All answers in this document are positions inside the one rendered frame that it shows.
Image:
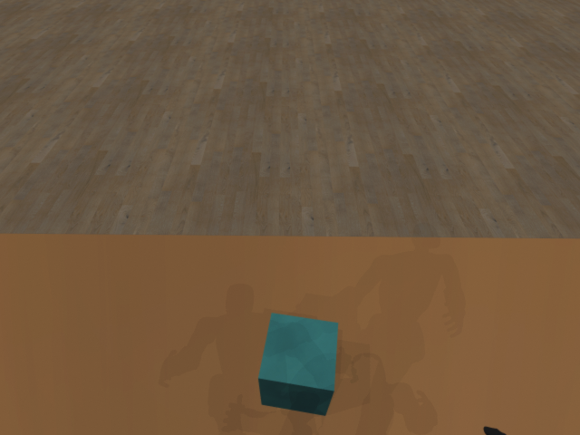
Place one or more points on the carton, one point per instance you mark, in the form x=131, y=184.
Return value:
x=298, y=366

